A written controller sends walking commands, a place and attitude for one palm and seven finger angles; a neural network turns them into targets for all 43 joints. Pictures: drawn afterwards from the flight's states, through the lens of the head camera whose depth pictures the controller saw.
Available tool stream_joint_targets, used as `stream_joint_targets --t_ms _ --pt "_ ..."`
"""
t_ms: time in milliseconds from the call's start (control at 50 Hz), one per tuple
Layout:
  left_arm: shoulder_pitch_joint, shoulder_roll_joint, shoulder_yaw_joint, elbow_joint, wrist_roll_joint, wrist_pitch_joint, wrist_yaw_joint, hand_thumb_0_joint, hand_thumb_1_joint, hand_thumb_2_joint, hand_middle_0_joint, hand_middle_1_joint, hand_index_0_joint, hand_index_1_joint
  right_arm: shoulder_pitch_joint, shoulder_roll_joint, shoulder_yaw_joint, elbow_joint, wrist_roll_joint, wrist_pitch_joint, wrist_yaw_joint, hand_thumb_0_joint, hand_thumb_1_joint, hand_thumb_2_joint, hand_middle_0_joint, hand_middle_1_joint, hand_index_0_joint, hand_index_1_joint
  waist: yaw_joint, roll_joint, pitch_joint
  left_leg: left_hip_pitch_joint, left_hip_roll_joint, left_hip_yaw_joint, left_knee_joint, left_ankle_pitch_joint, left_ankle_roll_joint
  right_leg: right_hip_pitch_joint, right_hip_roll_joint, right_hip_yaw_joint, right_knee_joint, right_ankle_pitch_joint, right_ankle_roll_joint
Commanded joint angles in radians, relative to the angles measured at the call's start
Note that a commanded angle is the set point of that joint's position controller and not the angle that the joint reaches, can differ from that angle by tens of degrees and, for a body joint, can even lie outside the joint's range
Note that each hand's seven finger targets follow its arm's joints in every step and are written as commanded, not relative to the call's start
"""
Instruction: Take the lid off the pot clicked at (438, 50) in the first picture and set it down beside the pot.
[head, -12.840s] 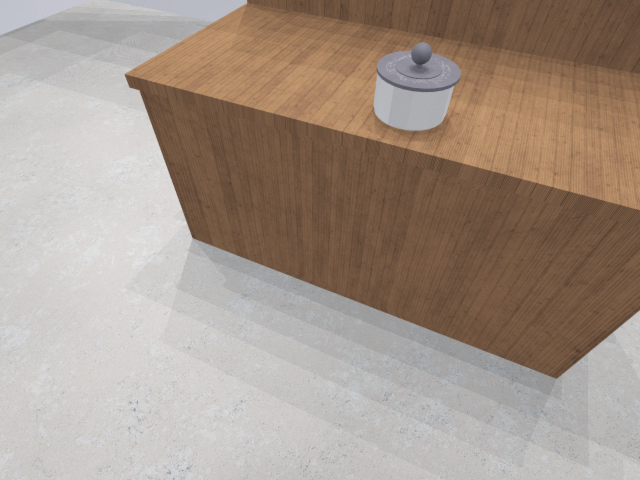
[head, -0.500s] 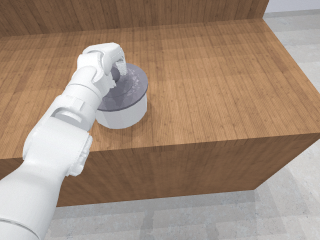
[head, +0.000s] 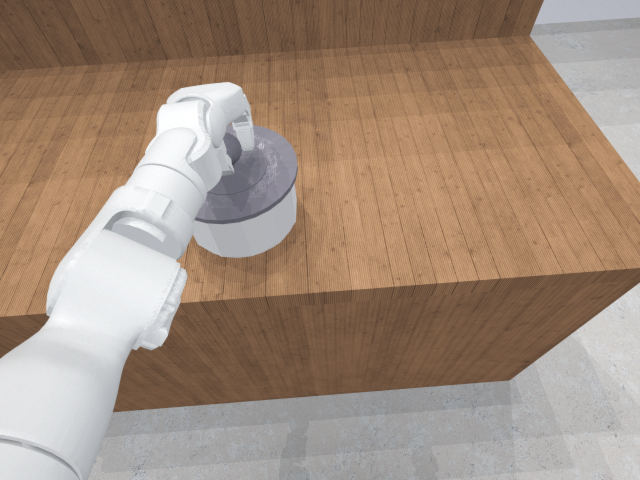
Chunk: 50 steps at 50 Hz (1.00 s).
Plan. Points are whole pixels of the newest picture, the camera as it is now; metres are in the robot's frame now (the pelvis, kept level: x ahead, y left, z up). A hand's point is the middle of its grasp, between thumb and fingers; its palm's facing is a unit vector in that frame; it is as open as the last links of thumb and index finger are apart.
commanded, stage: close the fingers and squeeze the knob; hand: left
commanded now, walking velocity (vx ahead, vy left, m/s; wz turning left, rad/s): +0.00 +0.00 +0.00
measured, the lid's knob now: (224, 149) +0.53 +0.09 +0.11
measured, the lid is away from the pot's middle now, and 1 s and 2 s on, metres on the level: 0.01 0.01 0.00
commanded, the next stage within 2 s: lift the lid straight up in 0.48 s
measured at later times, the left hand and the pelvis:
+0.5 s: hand (219, 152) +0.50 +0.09 +0.13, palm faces -0.37 -0.03 -0.93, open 7.2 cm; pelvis +0.00 +0.00 +0.00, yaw +0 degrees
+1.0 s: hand (216, 136) +0.50 +0.08 +0.16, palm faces -0.34 -0.04 -0.94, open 7.2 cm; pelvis +0.00 +0.00 +0.00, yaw +0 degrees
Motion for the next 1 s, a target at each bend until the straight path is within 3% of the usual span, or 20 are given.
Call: stream_joint_targets --t_ms 0,80,140,160,240,280,320,360,420,460,520,560,600,660,760,820,860,900,940,980 --pt "-0.55 0.201 0.043 -0.186 0.018 -0.014 0.027 0.0 0.509 0.676 -0.769 -1.011 -0.768 -1.024 0.079 -0.137 -0.044 -0.074 -0.002 -0.02 -0.013 0.0 -0.9 -0.9 0.2 0.3 0.2 0.3 -0.032 -0.129 -0.431 0.223 -0.003 -0.023 0.015 0.444 0.032 0.187 0.045 -0.026 0.0 0.459 -0.04" --pt "-0.514 0.253 0.088 -0.223 0.024 -0.031 0.028 0.0 0.538 0.693 -0.779 -1.018 -0.782 -1.025 0.078 -0.132 -0.045 -0.087 -0.008 -0.021 -0.01 0.0 -0.9 -0.9 0.2 0.3 0.2 0.3 -0.007 -0.115 -0.463 0.244 0.0 -0.028 0.019 0.515 0.032 0.218 0.043 -0.023 0.004 0.496 -0.04" --pt "-0.526 0.156 0.012 -0.227 0.014 -0.032 0.028 0.0 0.564 0.707 -0.791 -1.026 -0.796 -1.027 0.077 -0.13 -0.049 -0.085 -0.002 -0.018 -0.006 0.0 -0.9 -0.9 0.2 0.3 0.2 0.3 -0.023 -0.103 -0.416 0.254 0.004 -0.033 0.021 0.513 0.03 0.163 0.045 -0.032 -0.004 0.458 -0.042" --pt "-0.532 0.22 0.061 -0.228 0.027 -0.029 0.037 0.0 0.573 0.712 -0.796 -1.029 -0.8 -1.028 0.081 -0.133 -0.049 -0.08 -0.005 -0.018 -0.005 0.0 -0.9 -0.9 0.2 0.3 0.2 0.3 -0.015 -0.097 -0.426 0.263 0.008 -0.037 0.019 0.509 0.028 0.168 0.047 -0.031 -0.002 0.45 -0.042" --pt "-0.533 0.158 0.02 -0.232 0.018 -0.025 0.045 0.0 0.613 0.736 -0.814 -1.037 -0.816 -1.034 0.08 -0.129 -0.05 -0.081 -0.007 -0.02 -0.001 0.0 -0.9 -0.9 0.2 0.3 0.2 0.3 -0.019 -0.055 -0.434 0.289 0.008 -0.042 0.024 0.526 0.022 0.138 0.046 -0.035 -0.002 0.429 -0.047" --pt "-0.522 0.234 0.077 -0.203 0.029 -0.014 0.056 0.0 0.633 0.748 -0.823 -1.041 -0.823 -1.039 0.078 -0.133 -0.046 -0.075 -0.006 -0.017 -0.004 0.0 -0.9 -0.9 0.2 0.3 0.2 0.3 -0.012 -0.101 -0.439 0.259 0.006 -0.037 0.014 0.476 0.022 0.175 0.049 -0.033 0.001 0.426 -0.045" --pt "-0.565 0.131 -0.007 -0.218 0.016 -0.008 0.05 0.0 0.654 0.761 -0.832 -1.044 -0.831 -1.044 0.071 -0.128 -0.046 -0.076 0.0 -0.021 -0.003 0.0 -0.9 -0.9 0.2 0.3 0.2 0.3 -0.032 -0.098 -0.411 0.259 0.006 -0.038 0.011 0.454 0.023 0.14 0.049 -0.039 -0.002 0.41 -0.044" --pt "-0.54 0.194 0.048 -0.203 0.021 -0.011 0.052 0.0 0.675 0.773 -0.84 -1.047 -0.839 -1.049 0.074 -0.135 -0.048 -0.072 -0.005 -0.022 -0.004 0.0 -0.9 -0.9 0.2 0.3 0.2 0.3 -0.021 -0.101 -0.439 0.27 0.007 -0.041 0.018 0.479 0.024 0.155 0.048 -0.033 0.001 0.423 -0.044" --pt "-0.557 0.138 0.003 -0.177 0.016 0.0 0.047 0.0 0.706 0.79 -0.853 -1.052 -0.851 -1.058 0.076 -0.133 -0.045 -0.067 -0.003 -0.023 -0.004 0.0 -0.9 -0.9 0.2 0.3 0.2 0.3 -0.034 -0.102 -0.415 0.261 0.005 -0.04 0.015 0.454 0.023 0.133 0.05 -0.038 0.001 0.407 -0.043" --pt "-0.576 0.207 0.06 -0.21 0.013 -0.011 0.048 0.0 0.726 0.799 -0.861 -1.055 -0.859 -1.064 0.082 -0.138 -0.046 -0.069 -0.008 -0.027 -0.008 0.0 -0.9 -0.9 0.2 0.3 0.2 0.3 -0.026 -0.098 -0.45 0.263 0.003 -0.039 0.018 0.467 0.026 0.166 0.047 -0.03 0.003 0.436 -0.044" --pt "-0.567 0.136 -0.001 -0.185 0.013 -0.005 0.037 0.0 0.743 0.807 -0.867 -1.059 -0.866 -1.071 0.077 -0.134 -0.044 -0.069 -0.002 -0.024 -0.007 0.0 -0.9 -0.9 0.2 0.3 0.2 0.3 -0.039 -0.121 -0.418 0.252 0.003 -0.038 0.015 0.457 0.025 0.144 0.049 -0.036 0.0 0.424 -0.041" --pt "-0.573 0.219 0.069 -0.213 0.017 -0.019 0.041 0.0 0.749 0.81 -0.869 -1.062 -0.87 -1.074 0.087 -0.138 -0.048 -0.069 -0.009 -0.03 -0.009 0.0 -0.9 -0.9 0.2 0.3 0.2 0.3 -0.025 -0.104 -0.46 0.267 0.003 -0.039 0.022 0.48 0.028 0.173 0.047 -0.027 0.001 0.445 -0.043" --pt "-0.594 0.173 0.023 -0.231 0.012 -0.019 0.038 0.0 0.752 0.811 -0.87 -1.064 -0.872 -1.076 0.079 -0.129 -0.043 -0.077 -0.004 -0.031 -0.01 0.0 -0.9 -0.9 0.2 0.3 0.2 0.3 -0.031 -0.104 -0.455 0.26 -0.001 -0.038 0.012 0.465 0.027 0.179 0.047 -0.03 0.0 0.444 -0.042" --pt "-0.626 0.238 0.067 -0.295 0.018 -0.037 0.045 0.0 0.756 0.813 -0.871 -1.066 -0.874 -1.078 0.083 -0.124 -0.047 -0.084 -0.009 -0.045 -0.009 0.0 -0.9 -0.9 0.2 0.3 0.2 0.3 -0.017 -0.064 -0.504 0.305 0.002 -0.047 0.023 0.537 0.026 0.201 0.046 -0.022 0.001 0.482 -0.042" --pt "-0.653 0.223 0.054 -0.339 0.016 -0.034 0.049 0.0 0.758 0.814 -0.872 -1.067 -0.876 -1.079 0.079 -0.121 -0.049 -0.084 -0.008 -0.061 -0.002 0.0 -0.9 -0.9 0.2 0.3 0.2 0.3 -0.011 -0.064 -0.526 0.345 0.006 -0.06 0.022 0.588 0.021 0.2 0.047 -0.024 0.003 0.49 -0.041" --pt "-0.595 0.216 0.05 -0.219 0.025 0.003 0.048 0.0 0.758 0.814 -0.872 -1.067 -0.876 -1.079 0.076 -0.127 -0.043 -0.068 -0.005 -0.054 -0.001 0.0 -0.9 -0.9 0.2 0.3 0.2 0.3 -0.011 -0.11 -0.431 0.27 -0.001 -0.042 0.002 0.485 0.022 0.193 0.049 -0.031 -0.007 0.455 -0.043" --pt "-0.647 0.272 0.09 -0.285 0.021 -0.001 0.045 0.0 0.759 0.814 -0.872 -1.067 -0.876 -1.079 0.068 -0.13 -0.042 -0.076 -0.005 -0.057 -0.003 0.0 -0.9 -0.9 0.2 0.3 0.2 0.3 -0.004 -0.099 -0.469 0.269 -0.005 -0.039 -0.002 0.473 0.024 0.233 0.041 -0.023 -0.006 0.479 -0.044" --pt "-0.67 0.228 0.044 -0.313 0.031 -0.008 0.034 0.0 0.759 0.814 -0.873 -1.067 -0.876 -1.079 0.063 -0.118 -0.042 -0.085 -0.006 -0.067 -0.002 0.0 -0.9 -0.9 0.2 0.3 0.2 0.3 -0.008 -0.072 -0.499 0.31 -0.003 -0.051 0.006 0.54 0.024 0.224 0.04 -0.021 0.002 0.497 -0.044" --pt "-0.612 0.207 0.046 -0.255 0.023 0.004 0.021 0.0 0.759 0.814 -0.873 -1.067 -0.876 -1.079 0.074 -0.126 -0.047 -0.076 -0.008 -0.061 -0.001 0.0 -0.9 -0.9 0.2 0.3 0.2 0.3 -0.009 -0.108 -0.454 0.298 -0.001 -0.045 0.009 0.551 0.027 0.206 0.042 -0.029 -0.009 0.493 -0.044" --pt "-0.614 0.267 0.086 -0.217 0.024 0.02 0.013 0.0 0.759 0.814 -0.873 -1.068 -0.876 -1.079 0.061 -0.132 -0.038 -0.081 -0.006 -0.055 -0.005 0.0 -0.9 -0.9 0.2 0.3 0.2 0.3 -0.005 -0.146 -0.437 0.247 -0.012 -0.032 -0.007 0.457 0.029 0.243 0.042 -0.024 -0.013 0.483 -0.04"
